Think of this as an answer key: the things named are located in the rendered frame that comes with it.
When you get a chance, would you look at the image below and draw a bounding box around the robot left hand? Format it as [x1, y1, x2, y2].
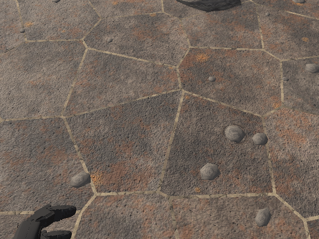
[13, 204, 77, 239]

